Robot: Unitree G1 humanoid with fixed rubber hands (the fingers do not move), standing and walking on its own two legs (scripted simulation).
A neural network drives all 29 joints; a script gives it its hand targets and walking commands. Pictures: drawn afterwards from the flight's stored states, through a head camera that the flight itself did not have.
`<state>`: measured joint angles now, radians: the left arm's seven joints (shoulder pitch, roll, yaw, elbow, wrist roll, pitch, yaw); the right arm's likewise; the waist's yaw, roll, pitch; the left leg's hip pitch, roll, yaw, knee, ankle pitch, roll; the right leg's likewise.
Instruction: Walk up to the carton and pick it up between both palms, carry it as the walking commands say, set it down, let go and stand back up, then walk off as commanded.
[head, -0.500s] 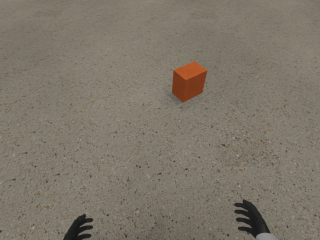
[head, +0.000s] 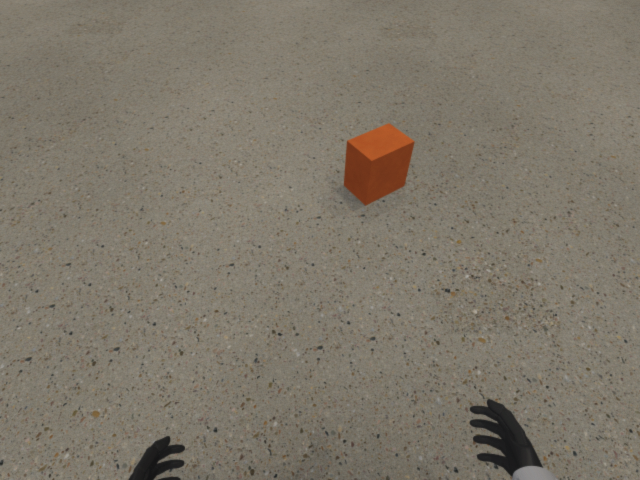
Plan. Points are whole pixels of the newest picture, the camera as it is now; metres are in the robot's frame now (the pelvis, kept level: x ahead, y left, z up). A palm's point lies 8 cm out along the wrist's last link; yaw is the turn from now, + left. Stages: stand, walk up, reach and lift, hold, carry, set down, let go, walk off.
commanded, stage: walk up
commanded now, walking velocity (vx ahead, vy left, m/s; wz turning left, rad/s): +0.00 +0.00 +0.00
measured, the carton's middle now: (377, 164) +1.42 -0.29 -0.63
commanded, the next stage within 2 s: none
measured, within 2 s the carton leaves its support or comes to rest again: neither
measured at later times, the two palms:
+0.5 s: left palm (151, 468) +0.16 +0.22 -0.08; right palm (613, 470) +0.14 -0.36 -0.09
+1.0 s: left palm (169, 357) +0.32 +0.25 -0.12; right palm (552, 364) +0.27 -0.33 -0.06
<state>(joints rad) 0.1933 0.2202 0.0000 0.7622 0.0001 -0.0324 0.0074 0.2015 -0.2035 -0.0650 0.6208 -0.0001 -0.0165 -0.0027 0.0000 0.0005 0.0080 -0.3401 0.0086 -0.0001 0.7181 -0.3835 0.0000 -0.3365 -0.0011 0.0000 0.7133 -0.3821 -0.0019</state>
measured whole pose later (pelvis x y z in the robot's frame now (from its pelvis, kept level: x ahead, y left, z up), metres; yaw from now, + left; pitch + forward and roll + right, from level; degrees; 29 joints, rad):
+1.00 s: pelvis +0.22 -0.02 -0.01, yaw -11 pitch -1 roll +2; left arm 0.38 0.37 0.00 0.77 0.00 -0.08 -0.06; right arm 0.29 -0.34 -0.07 0.65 0.00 -0.09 0.05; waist 0.00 -0.09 0.02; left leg -0.42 0.06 0.15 0.71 -0.27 0.01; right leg -0.55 -0.01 0.00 1.07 -0.40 -0.02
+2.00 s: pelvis +0.50 -0.04 -0.02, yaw -18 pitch -2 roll +0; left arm 0.31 0.38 0.00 0.80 0.00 -0.08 -0.04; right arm 0.33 -0.34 -0.09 0.68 0.00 -0.08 0.03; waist 0.00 0.01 0.03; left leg -0.52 0.08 0.08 1.05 -0.49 0.02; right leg -0.44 -0.03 -0.01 0.84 -0.38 -0.04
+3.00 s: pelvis +0.74 -0.12 -0.03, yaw -21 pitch +0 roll +3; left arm 0.19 0.39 0.00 0.82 0.00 -0.04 -0.05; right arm 0.41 -0.35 -0.08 0.72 0.00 -0.11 -0.02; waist 0.00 -0.10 0.04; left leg -0.44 0.05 0.08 0.90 -0.45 0.01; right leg -0.58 -0.04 -0.02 0.93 -0.41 -0.05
